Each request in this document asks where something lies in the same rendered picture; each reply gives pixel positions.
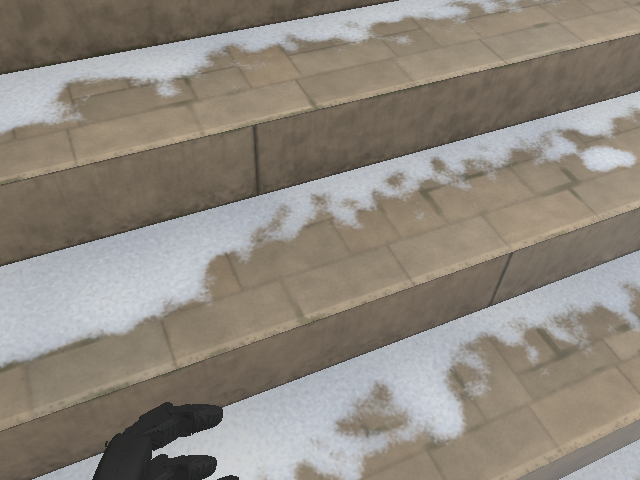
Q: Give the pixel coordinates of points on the robot left hand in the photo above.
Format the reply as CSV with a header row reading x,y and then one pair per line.
x,y
128,455

